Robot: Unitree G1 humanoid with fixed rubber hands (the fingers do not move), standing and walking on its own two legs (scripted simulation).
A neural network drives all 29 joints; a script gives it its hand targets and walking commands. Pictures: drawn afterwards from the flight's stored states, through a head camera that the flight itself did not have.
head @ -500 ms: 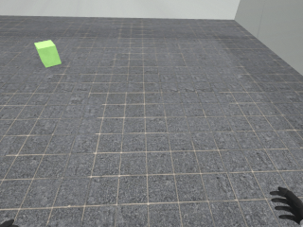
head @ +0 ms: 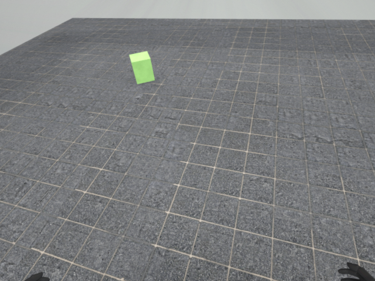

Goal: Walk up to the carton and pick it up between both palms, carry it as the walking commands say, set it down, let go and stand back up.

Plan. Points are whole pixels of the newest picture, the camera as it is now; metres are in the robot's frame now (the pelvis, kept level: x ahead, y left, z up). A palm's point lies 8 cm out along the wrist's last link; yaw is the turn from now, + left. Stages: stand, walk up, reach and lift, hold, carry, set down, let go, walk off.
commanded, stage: walk up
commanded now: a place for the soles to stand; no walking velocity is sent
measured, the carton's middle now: (142, 67) +2.36 +0.70 -0.64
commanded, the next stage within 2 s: none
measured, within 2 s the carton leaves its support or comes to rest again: neither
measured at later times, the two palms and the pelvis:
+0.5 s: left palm (62, 205) +0.35 +0.41 -0.07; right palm (290, 165) +0.48 -0.25 -0.06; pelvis +0.32 +0.06 +0.01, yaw +11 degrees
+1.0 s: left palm (76, 147) +0.56 +0.44 -0.05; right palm (244, 90) +0.90 -0.17 -0.06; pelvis +0.64 +0.08 +0.01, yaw +18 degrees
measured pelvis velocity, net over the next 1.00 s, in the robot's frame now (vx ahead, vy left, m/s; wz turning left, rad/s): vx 0.64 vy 0.08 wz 0.31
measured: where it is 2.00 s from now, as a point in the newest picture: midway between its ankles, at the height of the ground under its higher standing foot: (169, 153)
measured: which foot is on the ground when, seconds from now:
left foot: up 0.00-0.26, down 0.28-0.70, up 0.72-1.00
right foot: down 0.00-0.32, up 0.34-0.68, down 0.70-1.00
